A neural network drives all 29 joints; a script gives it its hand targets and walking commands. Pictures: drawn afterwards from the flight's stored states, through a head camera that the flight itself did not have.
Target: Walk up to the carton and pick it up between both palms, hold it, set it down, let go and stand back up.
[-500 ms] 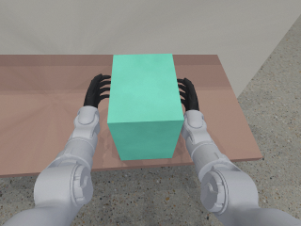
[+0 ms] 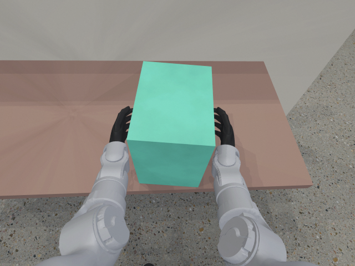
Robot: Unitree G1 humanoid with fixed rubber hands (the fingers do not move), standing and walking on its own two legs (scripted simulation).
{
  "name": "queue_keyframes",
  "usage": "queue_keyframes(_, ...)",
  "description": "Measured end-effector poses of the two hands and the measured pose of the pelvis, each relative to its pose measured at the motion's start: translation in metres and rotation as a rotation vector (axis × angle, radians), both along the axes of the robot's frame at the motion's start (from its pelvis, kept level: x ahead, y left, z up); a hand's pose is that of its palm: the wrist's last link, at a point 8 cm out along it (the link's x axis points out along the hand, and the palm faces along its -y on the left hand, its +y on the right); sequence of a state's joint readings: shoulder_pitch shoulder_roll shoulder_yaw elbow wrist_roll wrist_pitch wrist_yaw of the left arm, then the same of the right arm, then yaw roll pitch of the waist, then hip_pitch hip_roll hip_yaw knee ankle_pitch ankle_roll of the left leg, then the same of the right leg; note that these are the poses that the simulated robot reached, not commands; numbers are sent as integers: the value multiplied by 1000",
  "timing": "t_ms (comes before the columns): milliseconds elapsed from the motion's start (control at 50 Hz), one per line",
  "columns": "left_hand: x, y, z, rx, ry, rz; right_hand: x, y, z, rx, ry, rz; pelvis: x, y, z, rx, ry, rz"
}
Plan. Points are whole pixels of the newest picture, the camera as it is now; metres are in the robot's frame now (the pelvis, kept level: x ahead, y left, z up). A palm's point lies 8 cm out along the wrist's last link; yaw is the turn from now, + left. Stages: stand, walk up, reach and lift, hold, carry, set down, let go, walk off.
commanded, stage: reach and lift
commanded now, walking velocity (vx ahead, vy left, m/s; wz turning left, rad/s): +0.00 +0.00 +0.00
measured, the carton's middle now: (172, 129) +0.44 +0.02 -0.01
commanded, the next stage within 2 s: none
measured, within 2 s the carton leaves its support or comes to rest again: leaves its support in 1.64 s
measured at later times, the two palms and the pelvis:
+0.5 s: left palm (116, 136) +0.41 +0.16 +0.00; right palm (220, 138) +0.40 -0.09 +0.02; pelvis +0.01 +0.01 +0.00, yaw +1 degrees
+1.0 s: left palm (117, 138) +0.40 +0.16 +0.00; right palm (222, 138) +0.40 -0.10 +0.02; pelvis +0.00 +0.00 +0.00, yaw +2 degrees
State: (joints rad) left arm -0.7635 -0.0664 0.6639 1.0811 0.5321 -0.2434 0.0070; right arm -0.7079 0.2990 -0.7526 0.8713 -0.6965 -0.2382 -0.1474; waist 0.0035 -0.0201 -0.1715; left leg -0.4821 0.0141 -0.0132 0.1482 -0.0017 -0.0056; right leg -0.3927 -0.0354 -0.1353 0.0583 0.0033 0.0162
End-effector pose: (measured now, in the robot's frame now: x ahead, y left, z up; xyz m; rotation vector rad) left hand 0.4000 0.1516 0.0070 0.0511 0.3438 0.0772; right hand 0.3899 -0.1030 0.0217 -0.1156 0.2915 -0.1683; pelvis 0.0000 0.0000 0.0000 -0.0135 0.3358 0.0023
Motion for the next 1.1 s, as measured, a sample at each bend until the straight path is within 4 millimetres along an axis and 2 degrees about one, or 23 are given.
queue_keyframes(200,6,4,5,-22,-13,19,8,4,3,5,-15,11,4,-4,1,1,-23,15)
queue_keyframes(360,8,10,-4,-22,1,12,9,10,-3,10,-9,2,10,3,1,1,-13,21)
queue_keyframes(480,8,10,-3,-12,-4,5,9,11,-2,5,-16,0,13,8,1,0,-2,20)
queue_keyframes(1100,4,5,-5,-41,1,30,9,5,-3,0,-23,20,3,-3,0,-3,7,31)
